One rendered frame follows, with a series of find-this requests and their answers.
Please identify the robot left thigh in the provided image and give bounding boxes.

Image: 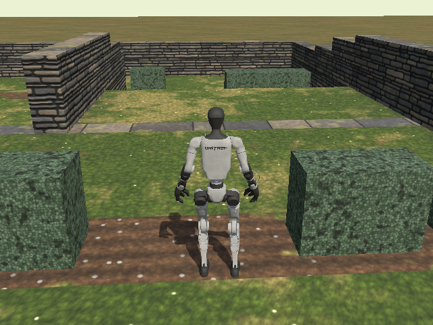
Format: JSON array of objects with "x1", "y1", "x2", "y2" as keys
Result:
[{"x1": 194, "y1": 188, "x2": 209, "y2": 232}]

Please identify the robot right forearm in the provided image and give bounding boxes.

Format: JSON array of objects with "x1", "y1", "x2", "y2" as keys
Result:
[{"x1": 243, "y1": 163, "x2": 257, "y2": 190}]

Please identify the robot left forearm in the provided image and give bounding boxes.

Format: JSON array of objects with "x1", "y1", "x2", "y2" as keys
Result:
[{"x1": 177, "y1": 164, "x2": 191, "y2": 190}]

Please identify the robot left foot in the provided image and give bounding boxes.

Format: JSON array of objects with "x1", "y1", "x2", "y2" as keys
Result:
[{"x1": 200, "y1": 259, "x2": 210, "y2": 276}]

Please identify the right robot upper arm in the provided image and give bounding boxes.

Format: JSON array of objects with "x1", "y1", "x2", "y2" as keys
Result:
[{"x1": 230, "y1": 136, "x2": 250, "y2": 173}]

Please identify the right robot hand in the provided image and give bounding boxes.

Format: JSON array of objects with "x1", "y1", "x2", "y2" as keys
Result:
[{"x1": 244, "y1": 186, "x2": 259, "y2": 202}]

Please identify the left robot upper arm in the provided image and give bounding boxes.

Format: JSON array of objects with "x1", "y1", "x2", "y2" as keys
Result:
[{"x1": 184, "y1": 136, "x2": 202, "y2": 174}]

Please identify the left robot hand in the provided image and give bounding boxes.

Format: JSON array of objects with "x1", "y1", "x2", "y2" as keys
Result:
[{"x1": 175, "y1": 187, "x2": 189, "y2": 203}]

